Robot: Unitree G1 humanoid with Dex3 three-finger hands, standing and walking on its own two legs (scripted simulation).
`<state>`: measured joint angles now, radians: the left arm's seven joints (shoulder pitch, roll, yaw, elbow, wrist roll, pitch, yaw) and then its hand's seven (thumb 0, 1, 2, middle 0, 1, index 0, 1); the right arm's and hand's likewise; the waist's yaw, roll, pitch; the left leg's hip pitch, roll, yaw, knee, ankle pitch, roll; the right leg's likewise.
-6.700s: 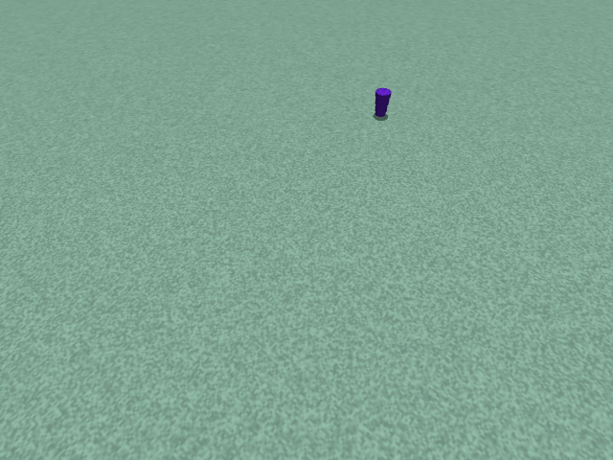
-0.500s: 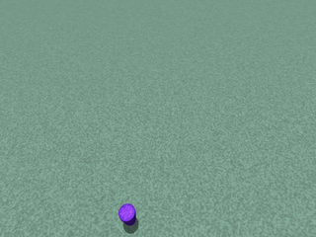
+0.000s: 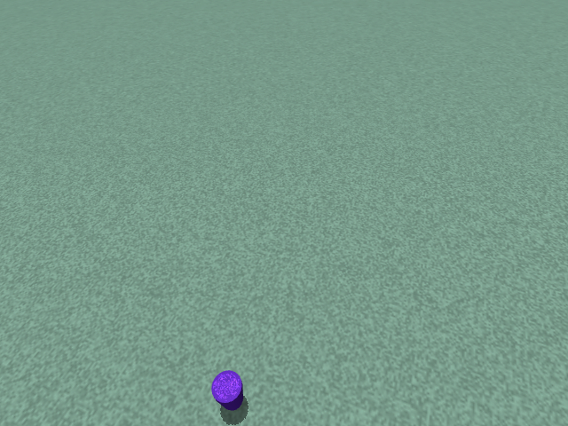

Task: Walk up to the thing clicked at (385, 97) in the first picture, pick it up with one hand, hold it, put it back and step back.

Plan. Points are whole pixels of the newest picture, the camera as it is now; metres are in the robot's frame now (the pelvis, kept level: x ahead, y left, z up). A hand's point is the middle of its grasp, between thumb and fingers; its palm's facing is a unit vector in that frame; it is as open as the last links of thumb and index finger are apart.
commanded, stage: stand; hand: left
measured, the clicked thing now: (230, 393) +0.38 +0.22 -0.71
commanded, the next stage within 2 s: none
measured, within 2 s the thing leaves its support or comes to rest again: neither
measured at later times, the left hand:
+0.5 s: hand out of the picture +0.08 +0.25 -0.15, palm faces -0.01 -0.94 -0.34, open 7.4 cm
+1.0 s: hand out of the picture +0.08 +0.25 -0.15, palm faces -0.02 -0.94 -0.35, open 7.4 cm
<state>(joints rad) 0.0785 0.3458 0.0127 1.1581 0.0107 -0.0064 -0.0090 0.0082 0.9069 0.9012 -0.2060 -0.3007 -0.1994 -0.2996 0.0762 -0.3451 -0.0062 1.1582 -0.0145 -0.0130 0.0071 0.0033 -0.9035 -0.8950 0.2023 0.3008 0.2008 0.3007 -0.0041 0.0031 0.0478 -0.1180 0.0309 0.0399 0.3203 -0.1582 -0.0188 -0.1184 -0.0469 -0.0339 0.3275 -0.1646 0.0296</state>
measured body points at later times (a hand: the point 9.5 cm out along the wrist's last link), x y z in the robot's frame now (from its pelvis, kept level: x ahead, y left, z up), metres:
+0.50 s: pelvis +0.00 -0.01 +0.00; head +0.00 -0.01 +0.45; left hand +0.08 +0.30 -0.13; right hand +0.08 -0.31 -0.13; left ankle +0.01 +0.13 -0.75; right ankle +0.01 -0.14 -0.75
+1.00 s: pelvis +0.01 -0.01 +0.00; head +0.01 -0.01 +0.45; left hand +0.08 +0.29 -0.13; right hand +0.08 -0.31 -0.13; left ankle +0.01 +0.13 -0.75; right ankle +0.01 -0.14 -0.75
